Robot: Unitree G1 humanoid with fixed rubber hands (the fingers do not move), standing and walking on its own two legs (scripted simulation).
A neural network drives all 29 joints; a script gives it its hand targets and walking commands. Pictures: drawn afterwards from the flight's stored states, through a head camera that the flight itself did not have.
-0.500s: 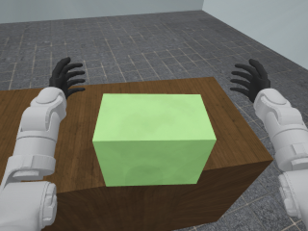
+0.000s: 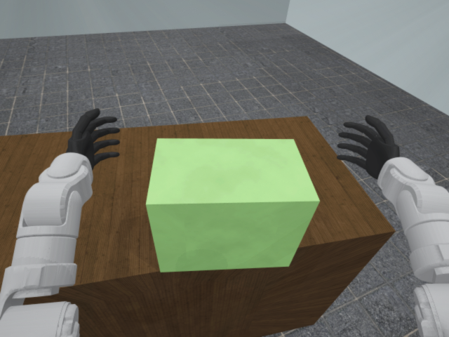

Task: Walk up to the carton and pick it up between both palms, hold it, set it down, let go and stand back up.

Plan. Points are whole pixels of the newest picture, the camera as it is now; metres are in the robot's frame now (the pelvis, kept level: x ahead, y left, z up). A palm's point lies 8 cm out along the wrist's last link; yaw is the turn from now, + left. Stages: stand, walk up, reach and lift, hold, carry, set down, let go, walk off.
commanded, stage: set down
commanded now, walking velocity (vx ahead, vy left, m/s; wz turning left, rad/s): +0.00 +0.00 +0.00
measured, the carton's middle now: (226, 206) +0.37 +0.01 +0.04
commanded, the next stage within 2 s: none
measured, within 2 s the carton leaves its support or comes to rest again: neither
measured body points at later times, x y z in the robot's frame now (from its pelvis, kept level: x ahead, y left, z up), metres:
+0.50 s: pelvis +0.00 -0.01 +0.00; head -0.02 +0.00 +0.45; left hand +0.31 +0.24 +0.11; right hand +0.32 -0.25 +0.11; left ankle +0.03 +0.12 -0.75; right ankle +0.00 -0.12 -0.75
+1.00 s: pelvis +0.03 -0.01 +0.00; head +0.03 -0.01 +0.45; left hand +0.27 +0.23 +0.07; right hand +0.27 -0.25 +0.07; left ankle +0.03 +0.12 -0.75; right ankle +0.00 -0.12 -0.75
